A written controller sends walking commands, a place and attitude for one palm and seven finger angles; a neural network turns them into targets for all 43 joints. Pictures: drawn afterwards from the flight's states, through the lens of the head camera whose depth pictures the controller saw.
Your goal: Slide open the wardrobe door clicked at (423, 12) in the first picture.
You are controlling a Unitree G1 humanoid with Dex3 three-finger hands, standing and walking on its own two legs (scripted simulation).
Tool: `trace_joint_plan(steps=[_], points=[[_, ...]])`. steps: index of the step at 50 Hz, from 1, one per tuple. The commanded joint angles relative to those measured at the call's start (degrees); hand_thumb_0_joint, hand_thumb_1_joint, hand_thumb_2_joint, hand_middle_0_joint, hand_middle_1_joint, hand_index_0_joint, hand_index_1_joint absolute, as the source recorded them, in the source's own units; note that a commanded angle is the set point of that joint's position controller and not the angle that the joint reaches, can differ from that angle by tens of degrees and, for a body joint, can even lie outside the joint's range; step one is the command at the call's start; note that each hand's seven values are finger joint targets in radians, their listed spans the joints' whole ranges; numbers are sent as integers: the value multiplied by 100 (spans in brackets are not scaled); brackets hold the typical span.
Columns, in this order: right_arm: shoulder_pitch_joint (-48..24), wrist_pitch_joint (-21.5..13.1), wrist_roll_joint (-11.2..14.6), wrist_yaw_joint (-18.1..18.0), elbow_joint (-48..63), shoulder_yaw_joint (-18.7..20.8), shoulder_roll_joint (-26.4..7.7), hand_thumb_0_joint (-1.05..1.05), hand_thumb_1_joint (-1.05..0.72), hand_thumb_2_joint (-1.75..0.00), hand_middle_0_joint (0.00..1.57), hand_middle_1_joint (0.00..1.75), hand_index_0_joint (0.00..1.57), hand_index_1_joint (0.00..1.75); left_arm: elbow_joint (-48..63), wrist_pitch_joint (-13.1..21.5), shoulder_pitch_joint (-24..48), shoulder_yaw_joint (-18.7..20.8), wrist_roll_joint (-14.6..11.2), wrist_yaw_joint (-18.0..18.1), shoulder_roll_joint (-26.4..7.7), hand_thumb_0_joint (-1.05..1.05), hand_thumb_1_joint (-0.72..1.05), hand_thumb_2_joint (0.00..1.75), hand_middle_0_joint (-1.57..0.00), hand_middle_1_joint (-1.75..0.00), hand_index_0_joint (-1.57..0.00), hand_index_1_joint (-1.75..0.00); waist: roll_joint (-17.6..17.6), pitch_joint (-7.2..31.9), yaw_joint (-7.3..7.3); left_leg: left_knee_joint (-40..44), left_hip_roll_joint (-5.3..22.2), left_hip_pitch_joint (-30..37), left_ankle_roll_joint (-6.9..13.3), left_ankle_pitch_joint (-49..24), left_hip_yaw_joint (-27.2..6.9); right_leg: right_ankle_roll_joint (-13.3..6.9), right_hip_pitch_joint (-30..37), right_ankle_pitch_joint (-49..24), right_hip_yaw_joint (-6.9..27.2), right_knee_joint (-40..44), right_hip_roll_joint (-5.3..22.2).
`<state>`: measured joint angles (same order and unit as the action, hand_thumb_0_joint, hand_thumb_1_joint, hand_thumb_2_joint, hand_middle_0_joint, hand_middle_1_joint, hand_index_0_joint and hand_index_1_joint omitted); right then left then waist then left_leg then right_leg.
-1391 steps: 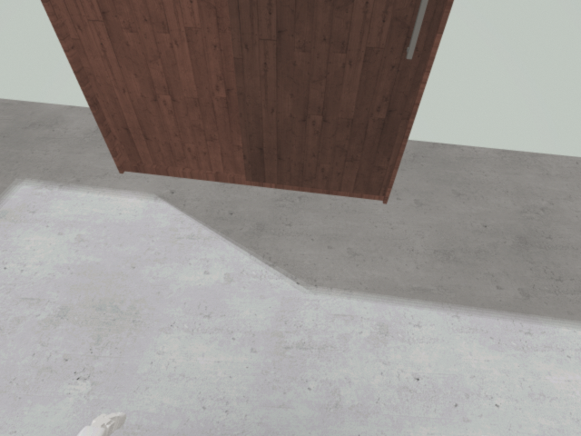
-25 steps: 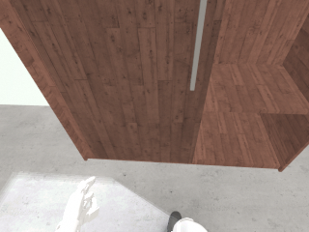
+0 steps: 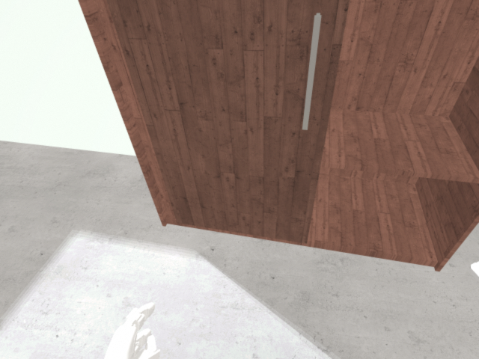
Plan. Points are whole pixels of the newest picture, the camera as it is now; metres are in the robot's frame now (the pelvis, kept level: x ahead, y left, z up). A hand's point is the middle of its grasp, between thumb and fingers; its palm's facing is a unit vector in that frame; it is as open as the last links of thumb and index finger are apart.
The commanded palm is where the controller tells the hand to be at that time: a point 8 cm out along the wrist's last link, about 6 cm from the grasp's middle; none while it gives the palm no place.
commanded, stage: stop stepping back and stand still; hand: right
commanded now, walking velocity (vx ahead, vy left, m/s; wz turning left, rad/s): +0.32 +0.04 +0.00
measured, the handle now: (310, 77) +0.83 -0.15 +0.12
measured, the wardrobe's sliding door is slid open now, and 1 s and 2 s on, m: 0.58 0.58 0.58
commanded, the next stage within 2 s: let the arm hang, fingers relaxed in 0.96 s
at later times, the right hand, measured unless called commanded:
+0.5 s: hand out of the picture +0.07 -0.26 +0.19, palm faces +0.38 +0.80 -0.46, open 7.5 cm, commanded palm +0.02 -0.31 +0.18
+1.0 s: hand out of the picture +0.03 -0.29 +0.19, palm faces +0.43 +0.77 -0.46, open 7.5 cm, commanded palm -0.03 -0.32 +0.18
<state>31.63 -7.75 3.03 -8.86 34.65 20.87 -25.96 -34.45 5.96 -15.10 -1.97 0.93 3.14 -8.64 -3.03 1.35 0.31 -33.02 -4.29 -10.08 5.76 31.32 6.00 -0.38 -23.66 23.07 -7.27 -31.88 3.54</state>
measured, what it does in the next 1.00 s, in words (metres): walks backwards: left foot, then right foot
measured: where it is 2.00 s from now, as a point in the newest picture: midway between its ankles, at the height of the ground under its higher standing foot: outside the picture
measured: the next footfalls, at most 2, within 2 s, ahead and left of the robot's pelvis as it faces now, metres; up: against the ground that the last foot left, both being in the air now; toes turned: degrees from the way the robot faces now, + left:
left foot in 0.02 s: +0.04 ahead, +0.08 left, +0.00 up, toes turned +4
right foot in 0.24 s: +0.03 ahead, -0.15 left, +0.00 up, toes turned -2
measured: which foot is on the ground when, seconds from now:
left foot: up 0.00-0.00, down 0.02-0.24, up 0.26-0.48, down 0.50-1.00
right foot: up 0.00-0.22, down 0.24-0.48, up 0.50-0.80, down 0.82-1.00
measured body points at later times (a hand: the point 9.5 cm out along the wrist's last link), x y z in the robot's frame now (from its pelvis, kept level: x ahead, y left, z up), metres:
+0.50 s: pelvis -0.14 -0.02 -0.01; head -0.17 -0.03 +0.44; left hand -0.01 +0.21 -0.09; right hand +0.04 -0.30 +0.22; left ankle -0.13 +0.06 -0.73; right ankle -0.02 -0.15 -0.72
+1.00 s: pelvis -0.18 -0.03 +0.00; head -0.19 -0.04 +0.45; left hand -0.04 +0.21 -0.08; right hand +0.00 -0.33 +0.21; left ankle -0.14 +0.07 -0.72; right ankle -0.15 -0.14 -0.74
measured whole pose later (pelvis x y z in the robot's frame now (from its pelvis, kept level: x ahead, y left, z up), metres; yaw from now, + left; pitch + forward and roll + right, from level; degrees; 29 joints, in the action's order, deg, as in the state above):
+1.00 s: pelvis -0.18 -0.03 +0.00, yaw +2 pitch -3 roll +0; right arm 28.6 -12.0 2.2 -9.1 27.4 26.2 -26.5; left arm -36.7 8.3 -14.1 -0.3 0.2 3.7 -11.0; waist -0.8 -1.2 0.7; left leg -42.4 0.7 -19.9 0.0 22.8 5.2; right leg -1.3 -13.2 15.5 -5.3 -31.9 2.6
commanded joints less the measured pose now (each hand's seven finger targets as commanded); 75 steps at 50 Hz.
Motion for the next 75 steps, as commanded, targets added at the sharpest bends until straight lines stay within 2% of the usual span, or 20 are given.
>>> trace_joint_plan(steps=[1,3,10,12,13,15,22,23,25,27,29,39,42,50,52,53,60,63,70,75], points=[[-1201,-353,85,-143,1021,1261,-1357,0,-90,-90,20,30,20,30,584,240,887,451,-92,182,-914,0,90,90,-20,-30,-20,-30,-647,-431,25,2601,2321,-637,1182,4,-3295,292,-1848,11,733,-4410,-114],[-1034,-439,21,-108,-155,1315,-1122,0,-90,-90,20,30,20,30,421,181,743,457,-42,149,-756,0,90,90,-20,-30,-20,-30,-328,312,67,2160,1875,-445,451,968,-2270,263,-1456,-238,574,-3837,105],[-1632,-560,21,-85,321,484,-752,0,-90,-90,20,30,20,30,503,469,661,358,-66,325,-1057,0,90,90,-20,-30,-20,-30,160,40,157,869,1366,-1566,208,860,-1184,-136,1510,376,33,67,-48],[-2007,-656,-31,-95,796,377,-645,0,-90,-90,20,30,20,30,657,587,770,353,-32,273,-1373,0,90,90,-20,-30,-20,-30,2806,-447,141,-2463,91,-3003,-477,143,-24,-709,1693,2818,3269,2361,1649],[-2204,-787,-119,-70,891,589,-942,0,-90,-90,20,30,20,30,718,595,962,344,21,239,-1255,0,90,90,-20,-30,-20,-30,2268,-914,71,-3486,314,-2866,-453,-525,-744,-1012,545,2987,3978,2998,2180],[-1499,-796,-140,12,710,972,-1160,0,-90,-90,20,30,20,30,589,508,908,490,-35,122,-1183,0,90,90,-20,-30,-20,-30,1257,-330,-104,-3801,394,-1971,-512,-973,-397,-763,177,2231,2629,2604,1656],[-446,-493,-46,-153,698,1089,-957,0,-90,-90,20,30,20,30,807,284,1050,472,-25,62,-980,0,90,90,-20,-30,-20,-30,2096,-28,-200,-476,83,988,-237,91,396,-207,-1164,2196,933,1667,994],[-352,-413,-65,-166,553,1132,-959,0,-90,-90,20,30,20,30,796,226,983,504,-29,72,-946,0,90,90,-20,-30,-20,-30,1175,75,-310,398,213,1437,-82,252,17,-82,-1483,1970,588,312,629],[-727,-332,-6,-84,483,1043,-1032,0,-90,-90,20,30,20,30,812,234,951,502,-178,68,-890,0,90,90,-20,-30,-20,-30,-2020,-395,-279,2626,2502,255,810,1726,-3787,131,-2375,727,424,-3654,-301],[-1401,-653,19,-8,691,1612,-1671,0,-90,-90,20,30,20,30,420,414,840,441,-12,77,-1001,0,90,90,-20,-30,-20,-30,-571,-285,133,2348,2268,-866,806,-616,-2786,283,-1516,-345,630,-4492,127],[-1119,-485,-10,1,1,1033,-899,0,-90,-90,20,30,20,30,384,313,779,459,-102,76,-854,0,90,90,-20,-30,-20,-30,-202,87,18,2310,1885,-625,362,1536,-2378,187,-1365,-479,560,-3756,54],[-1191,-640,-92,-230,833,823,-931,0,-90,-90,20,30,20,30,568,648,752,431,-21,305,-998,0,90,90,-20,-30,-20,-30,40,245,-18,1285,1656,-757,128,720,-1436,-237,1623,267,29,572,-269],[-1256,-787,-171,-272,1092,950,-1010,0,-90,-90,20,30,20,30,692,567,881,408,-29,257,-1100,0,90,90,-20,-30,-20,-30,2339,-521,69,-2205,377,-2469,-494,-131,-324,-1145,1613,1129,3042,2341,1790],[-307,-633,-66,-136,95,1021,-762,0,-90,-90,20,30,20,30,624,488,794,446,-151,85,-1070,0,90,90,-20,-30,-20,-30,825,-238,-91,621,459,420,-599,-1063,-84,-401,-271,1087,907,1060,658],[-331,-583,-63,-134,-12,1050,-912,0,-90,-90,20,30,20,30,658,424,760,477,-129,52,-990,0,90,90,-20,-30,-20,-30,-1187,-145,-50,1716,1812,441,102,-820,-2540,-81,-751,426,370,-941,-78],[-530,353,-731,668,-4181,-1074,-16,0,-90,-90,20,30,20,30,-234,316,964,620,-31,-395,-1624,0,90,90,-20,-30,-20,-30,-1255,-6,92,870,2946,261,426,-5203,-2206,62,-1451,752,483,-1910,147],[-1861,801,-436,770,-5669,-1737,504,0,-90,-90,20,30,20,30,-565,-604,87,483,55,-432,-1124,0,90,90,-20,-30,-20,-30,-635,-37,225,135,1408,-1375,-398,-2113,-568,-153,846,-1391,934,38,213],[-1887,844,-496,792,-6646,-1807,439,0,-90,-90,20,30,20,30,-779,-673,655,425,159,-394,-1250,0,90,90,-20,-30,-20,-30,6,-461,-61,874,1046,-779,-581,-337,-659,-197,-184,253,990,808,380],[-1592,741,-444,758,-8224,-1858,693,0,-90,-90,20,30,20,30,-1505,-627,264,371,126,-276,-965,0,90,90,-20,-30,-20,-30,1581,330,-53,974,1012,44,-476,-1697,-540,-183,625,-224,856,1230,349],[-1816,700,-414,754,-8834,-1976,731,0,-90,-90,20,30,20,30,-1884,-600,11,377,42,-233,-900,0,90,90,-20,-30,-20,-30,453,186,31,1182,1131,5,-514,-2310,-516,-151,1054,-1215,800,1223,437]])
